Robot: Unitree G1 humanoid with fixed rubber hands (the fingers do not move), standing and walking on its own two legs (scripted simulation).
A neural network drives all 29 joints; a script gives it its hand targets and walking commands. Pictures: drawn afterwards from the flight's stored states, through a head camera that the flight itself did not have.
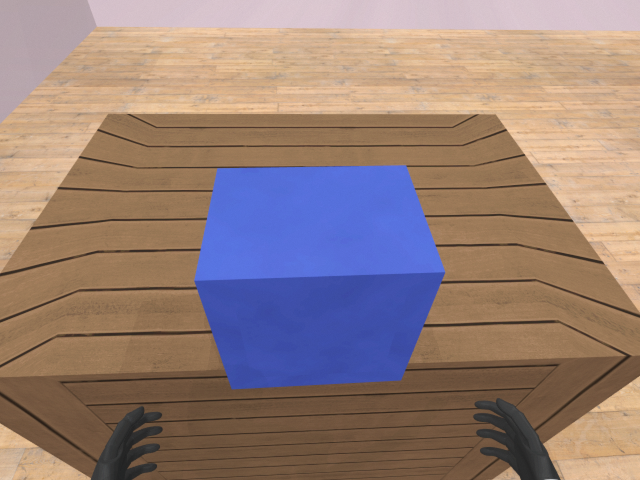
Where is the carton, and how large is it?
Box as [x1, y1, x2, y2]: [194, 165, 444, 388]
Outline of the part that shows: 405,165 217,168 194,281 231,388 401,379 444,273 442,264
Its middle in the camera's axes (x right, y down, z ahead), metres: -0.01 +0.05 +0.49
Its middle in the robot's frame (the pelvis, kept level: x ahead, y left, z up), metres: +0.35 +0.04 +0.09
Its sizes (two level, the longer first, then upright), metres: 0.227 0.168 0.232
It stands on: a pedestal, 0.75 m high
